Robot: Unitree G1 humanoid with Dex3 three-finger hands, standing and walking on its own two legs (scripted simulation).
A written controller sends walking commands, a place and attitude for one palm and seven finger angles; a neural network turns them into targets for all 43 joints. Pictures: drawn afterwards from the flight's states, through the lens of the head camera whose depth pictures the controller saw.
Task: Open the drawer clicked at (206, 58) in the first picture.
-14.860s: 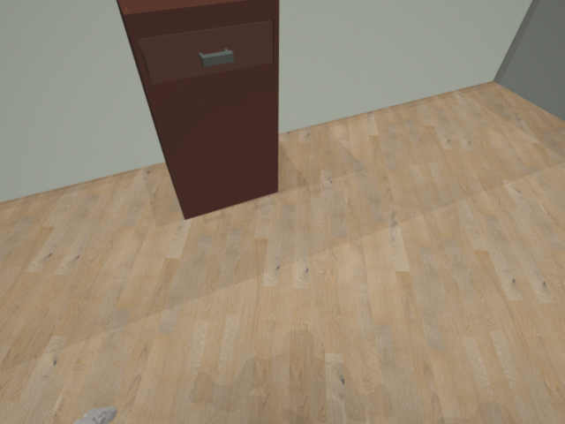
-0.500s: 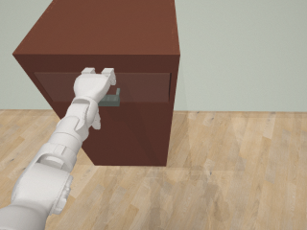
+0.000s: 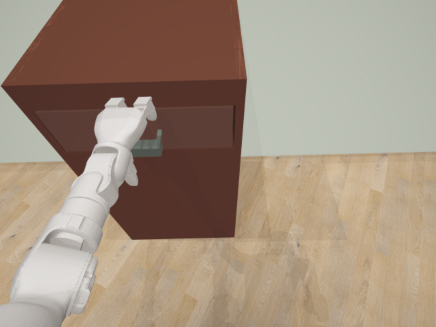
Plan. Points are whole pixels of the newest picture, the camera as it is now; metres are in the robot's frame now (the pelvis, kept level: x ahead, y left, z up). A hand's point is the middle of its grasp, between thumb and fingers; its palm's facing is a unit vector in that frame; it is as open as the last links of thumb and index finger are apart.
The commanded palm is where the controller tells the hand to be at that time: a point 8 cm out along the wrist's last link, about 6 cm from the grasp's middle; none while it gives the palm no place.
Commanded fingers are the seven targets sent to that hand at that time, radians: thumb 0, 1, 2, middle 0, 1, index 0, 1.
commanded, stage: move the hooked fingers above the handle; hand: left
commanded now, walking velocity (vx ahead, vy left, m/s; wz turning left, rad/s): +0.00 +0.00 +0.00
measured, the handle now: (140, 141) +0.52 +0.18 +0.00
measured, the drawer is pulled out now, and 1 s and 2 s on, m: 0.00 0.00 0.00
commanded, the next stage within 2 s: none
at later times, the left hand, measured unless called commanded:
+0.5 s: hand (121, 137) +0.46 +0.19 +0.07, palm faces +0.07 -0.01 -1.00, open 13.8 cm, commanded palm +0.43 +0.20 +0.12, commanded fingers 0.00 -0.50 0.30 -0.30 -1.20 -0.30 -1.20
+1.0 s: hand (150, 132) +0.48 +0.14 +0.07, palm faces +0.13 +0.01 -0.99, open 13.8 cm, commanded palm +0.44 +0.20 +0.11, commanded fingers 0.00 -0.50 0.30 -0.30 -1.20 -0.30 -1.20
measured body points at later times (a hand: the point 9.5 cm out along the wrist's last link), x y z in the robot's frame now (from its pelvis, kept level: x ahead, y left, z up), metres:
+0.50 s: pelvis -0.01 -0.01 +0.00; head +0.06 -0.02 +0.44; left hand +0.45 +0.19 +0.12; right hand +0.06 -0.28 -0.13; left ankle -0.02 +0.11 -0.72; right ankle -0.02 -0.12 -0.72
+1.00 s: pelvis -0.02 +0.00 +0.00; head +0.06 -0.03 +0.44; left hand +0.46 +0.13 +0.12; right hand +0.04 -0.26 -0.15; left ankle -0.02 +0.11 -0.72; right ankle -0.02 -0.12 -0.72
